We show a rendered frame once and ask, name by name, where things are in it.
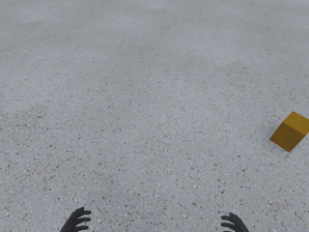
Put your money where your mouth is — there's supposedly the left robot hand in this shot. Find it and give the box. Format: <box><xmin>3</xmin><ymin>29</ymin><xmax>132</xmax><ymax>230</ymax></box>
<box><xmin>60</xmin><ymin>207</ymin><xmax>92</xmax><ymax>232</ymax></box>

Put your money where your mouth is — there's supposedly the carton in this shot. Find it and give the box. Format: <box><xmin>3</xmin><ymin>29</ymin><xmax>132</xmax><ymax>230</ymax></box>
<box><xmin>269</xmin><ymin>111</ymin><xmax>309</xmax><ymax>153</ymax></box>

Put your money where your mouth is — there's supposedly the right robot hand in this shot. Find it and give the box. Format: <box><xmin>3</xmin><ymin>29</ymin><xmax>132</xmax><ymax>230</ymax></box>
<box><xmin>220</xmin><ymin>213</ymin><xmax>249</xmax><ymax>232</ymax></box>

